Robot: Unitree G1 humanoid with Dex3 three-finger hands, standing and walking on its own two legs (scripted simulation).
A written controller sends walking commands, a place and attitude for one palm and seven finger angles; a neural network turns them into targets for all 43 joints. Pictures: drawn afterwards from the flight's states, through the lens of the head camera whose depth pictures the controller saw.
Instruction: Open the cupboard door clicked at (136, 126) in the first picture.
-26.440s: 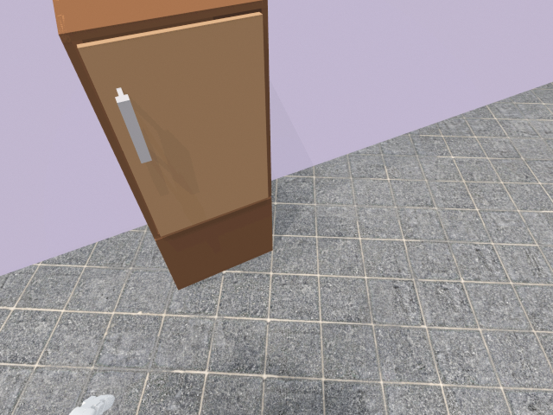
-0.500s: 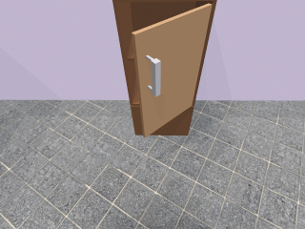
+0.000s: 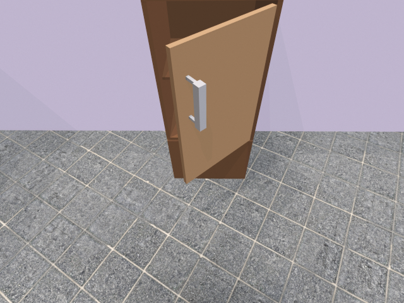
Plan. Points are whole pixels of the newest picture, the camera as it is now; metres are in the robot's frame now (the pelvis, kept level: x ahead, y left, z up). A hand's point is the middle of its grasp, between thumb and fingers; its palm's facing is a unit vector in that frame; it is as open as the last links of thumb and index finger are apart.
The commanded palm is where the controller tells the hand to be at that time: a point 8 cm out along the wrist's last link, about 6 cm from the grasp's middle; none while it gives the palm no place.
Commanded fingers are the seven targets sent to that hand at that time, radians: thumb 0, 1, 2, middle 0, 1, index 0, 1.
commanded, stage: look to check the result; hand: left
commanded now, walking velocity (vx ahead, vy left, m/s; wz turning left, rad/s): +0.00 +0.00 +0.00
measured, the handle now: (195, 103) +0.62 +0.05 +0.02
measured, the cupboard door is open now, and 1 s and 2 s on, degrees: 41 41 41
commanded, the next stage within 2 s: walk to a spot facing it in 0.38 s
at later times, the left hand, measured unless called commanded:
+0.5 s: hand out of the picture +0.10 +0.22 -0.16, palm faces -0.01 -0.95 -0.33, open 7.4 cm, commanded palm none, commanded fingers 0.00 0.90 0.90 -0.20 -0.30 -0.20 -0.30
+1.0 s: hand out of the picture +0.12 +0.18 -0.18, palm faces -0.18 -0.96 -0.23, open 7.4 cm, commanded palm none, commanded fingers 0.00 0.90 0.90 -0.20 -0.30 -0.20 -0.30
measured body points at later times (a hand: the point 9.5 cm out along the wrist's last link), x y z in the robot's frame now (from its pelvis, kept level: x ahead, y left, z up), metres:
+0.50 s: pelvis +0.03 -0.01 +0.00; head +0.05 -0.02 +0.45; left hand +0.10 +0.27 -0.13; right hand +0.10 -0.29 -0.15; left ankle +0.02 +0.13 -0.75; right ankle +0.02 -0.11 -0.75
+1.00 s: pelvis +0.01 -0.01 -0.01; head +0.05 -0.03 +0.43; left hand +0.13 +0.23 -0.16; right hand -0.02 -0.26 -0.17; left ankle +0.02 +0.13 -0.75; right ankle -0.01 -0.10 -0.72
